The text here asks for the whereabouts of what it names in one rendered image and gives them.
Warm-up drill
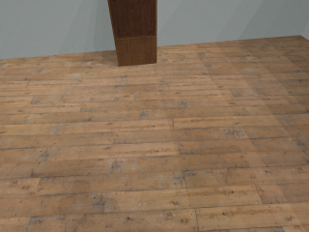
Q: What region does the cupboard door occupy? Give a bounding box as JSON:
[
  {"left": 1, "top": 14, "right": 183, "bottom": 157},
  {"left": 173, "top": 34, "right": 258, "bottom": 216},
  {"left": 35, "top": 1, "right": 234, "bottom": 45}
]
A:
[{"left": 110, "top": 0, "right": 155, "bottom": 38}]

